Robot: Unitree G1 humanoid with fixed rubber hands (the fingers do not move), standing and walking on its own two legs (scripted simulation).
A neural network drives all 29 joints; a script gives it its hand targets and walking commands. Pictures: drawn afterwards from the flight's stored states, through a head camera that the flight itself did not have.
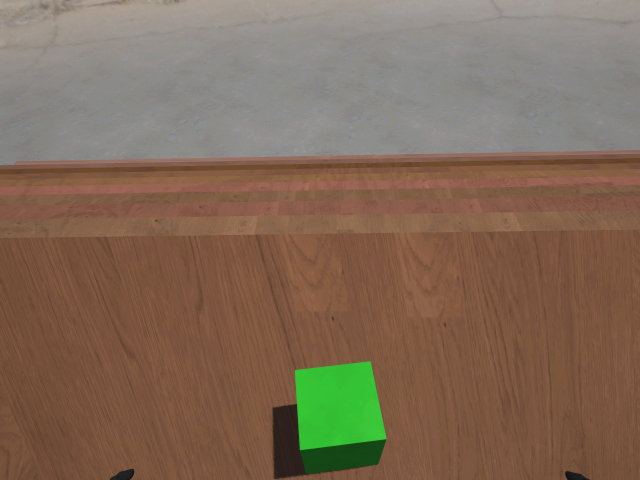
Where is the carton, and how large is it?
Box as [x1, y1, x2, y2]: [295, 361, 385, 473]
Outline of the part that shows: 370,361 295,370 300,452 306,473 377,464 385,441 385,434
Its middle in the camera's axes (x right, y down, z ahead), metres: +0.04 +0.49 +1.08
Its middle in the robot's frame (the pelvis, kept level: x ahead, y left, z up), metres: +0.41 +0.01 -0.66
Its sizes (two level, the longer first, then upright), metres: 0.210 0.200 0.250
